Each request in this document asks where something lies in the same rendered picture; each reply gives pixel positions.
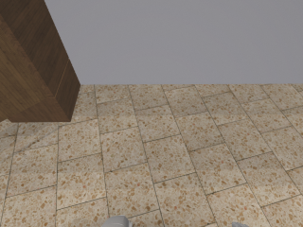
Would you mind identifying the cupboard door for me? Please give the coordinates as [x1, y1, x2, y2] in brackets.
[0, 27, 48, 122]

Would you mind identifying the left robot thigh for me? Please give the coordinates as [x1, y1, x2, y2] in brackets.
[101, 216, 133, 227]

